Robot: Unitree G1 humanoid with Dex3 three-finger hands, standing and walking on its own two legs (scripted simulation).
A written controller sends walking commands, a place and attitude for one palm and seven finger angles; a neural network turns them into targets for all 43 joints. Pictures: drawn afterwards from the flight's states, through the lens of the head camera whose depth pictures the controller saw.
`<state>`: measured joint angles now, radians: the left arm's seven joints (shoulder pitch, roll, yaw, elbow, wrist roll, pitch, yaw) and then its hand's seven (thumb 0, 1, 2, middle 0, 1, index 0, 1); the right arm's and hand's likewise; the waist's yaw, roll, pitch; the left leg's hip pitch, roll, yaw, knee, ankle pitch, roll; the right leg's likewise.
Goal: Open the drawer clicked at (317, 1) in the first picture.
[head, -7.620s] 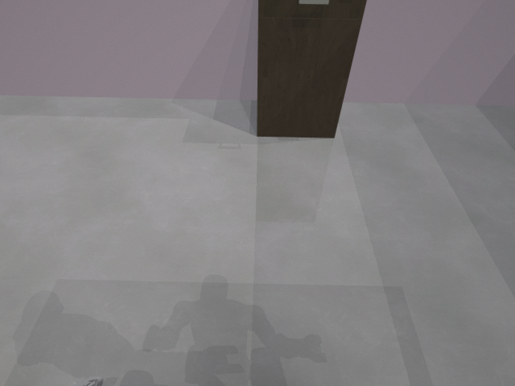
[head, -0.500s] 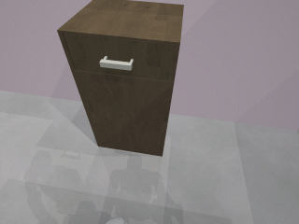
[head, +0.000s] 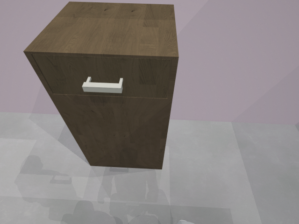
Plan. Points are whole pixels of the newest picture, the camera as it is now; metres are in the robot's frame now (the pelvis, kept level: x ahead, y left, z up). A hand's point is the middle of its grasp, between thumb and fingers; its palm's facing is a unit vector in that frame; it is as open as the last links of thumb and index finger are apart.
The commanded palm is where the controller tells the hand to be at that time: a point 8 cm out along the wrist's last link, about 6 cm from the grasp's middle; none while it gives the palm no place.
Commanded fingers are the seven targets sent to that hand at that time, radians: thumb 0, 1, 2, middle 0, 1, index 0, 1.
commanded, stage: come to a stop and stand still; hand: left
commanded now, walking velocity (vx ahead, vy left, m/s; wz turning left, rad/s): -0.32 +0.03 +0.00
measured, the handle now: (104, 83) +0.56 +0.18 +0.04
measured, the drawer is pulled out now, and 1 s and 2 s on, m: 0.00 0.00 0.00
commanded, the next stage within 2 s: look again from close up in 0.82 s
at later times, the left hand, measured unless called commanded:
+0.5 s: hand out of the picture +0.06 +0.25 -0.18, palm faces +0.04 -0.96 -0.27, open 7.3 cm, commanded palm none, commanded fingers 0.00 0.90 0.90 -0.20 -0.30 -0.20 -0.30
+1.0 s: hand out of the picture +0.01 +0.23 -0.16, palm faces +0.00 -0.97 -0.22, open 7.3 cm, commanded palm none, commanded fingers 0.00 0.90 0.90 -0.20 -0.30 -0.20 -0.30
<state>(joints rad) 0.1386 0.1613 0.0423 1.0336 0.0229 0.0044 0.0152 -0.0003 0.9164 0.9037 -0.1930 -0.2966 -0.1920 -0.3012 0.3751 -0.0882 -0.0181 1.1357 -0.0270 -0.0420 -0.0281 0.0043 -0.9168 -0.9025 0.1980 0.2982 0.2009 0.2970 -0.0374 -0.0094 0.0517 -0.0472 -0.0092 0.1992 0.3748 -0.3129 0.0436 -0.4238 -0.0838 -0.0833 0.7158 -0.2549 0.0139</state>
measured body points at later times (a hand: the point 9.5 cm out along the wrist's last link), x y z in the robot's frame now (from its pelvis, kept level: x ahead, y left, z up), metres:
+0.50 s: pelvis +0.00 +0.04 -0.01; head -0.01 +0.04 +0.43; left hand +0.06 +0.30 -0.15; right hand +0.10 -0.21 -0.14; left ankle -0.01 +0.14 -0.74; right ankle +0.04 -0.09 -0.72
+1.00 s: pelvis +0.00 +0.05 +0.00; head +0.00 +0.03 +0.45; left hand +0.01 +0.28 -0.15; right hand -0.02 -0.19 -0.16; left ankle -0.01 +0.14 -0.74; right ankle +0.03 -0.07 -0.74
